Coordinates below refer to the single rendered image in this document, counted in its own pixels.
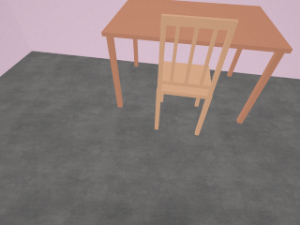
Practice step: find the chair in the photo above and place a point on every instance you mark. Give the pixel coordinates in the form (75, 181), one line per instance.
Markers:
(187, 79)

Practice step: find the table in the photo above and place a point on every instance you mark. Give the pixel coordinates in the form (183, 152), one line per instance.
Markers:
(141, 20)

